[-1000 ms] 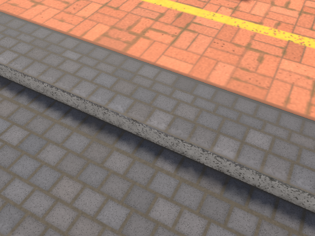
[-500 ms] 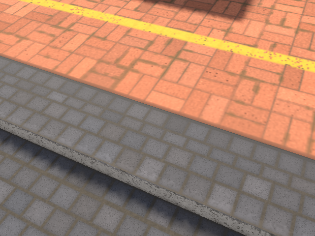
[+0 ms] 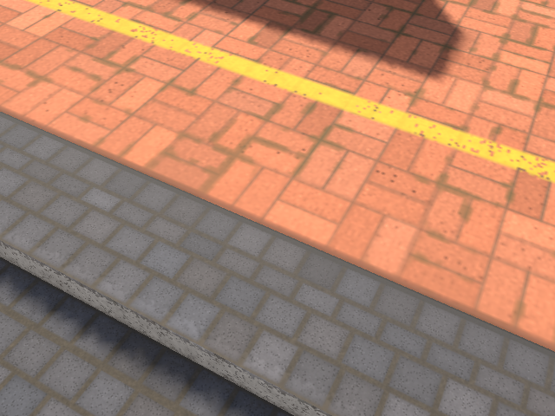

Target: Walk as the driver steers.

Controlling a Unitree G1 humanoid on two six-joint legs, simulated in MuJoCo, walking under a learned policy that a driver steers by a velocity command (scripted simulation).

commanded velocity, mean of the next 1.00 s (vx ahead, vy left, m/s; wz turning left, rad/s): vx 0.49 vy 0.00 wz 0.00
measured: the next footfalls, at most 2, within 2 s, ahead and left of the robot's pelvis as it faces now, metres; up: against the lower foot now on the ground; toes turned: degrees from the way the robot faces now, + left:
right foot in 0.44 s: +0.36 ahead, -0.12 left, +0.00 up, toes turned -3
left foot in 0.94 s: +0.72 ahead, +0.11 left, +0.11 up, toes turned +7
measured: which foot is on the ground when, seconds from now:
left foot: down 0.00-0.44, up 0.46-0.92, down 0.94-1.00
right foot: up 0.00-0.42, down 0.44-0.98, up 1.00-1.00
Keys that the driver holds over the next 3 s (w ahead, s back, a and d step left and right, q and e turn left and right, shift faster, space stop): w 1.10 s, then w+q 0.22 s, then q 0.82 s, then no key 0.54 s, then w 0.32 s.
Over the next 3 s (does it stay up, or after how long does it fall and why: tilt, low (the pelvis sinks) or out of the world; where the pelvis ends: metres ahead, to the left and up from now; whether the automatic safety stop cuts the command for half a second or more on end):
stays up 0.94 0.07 0.10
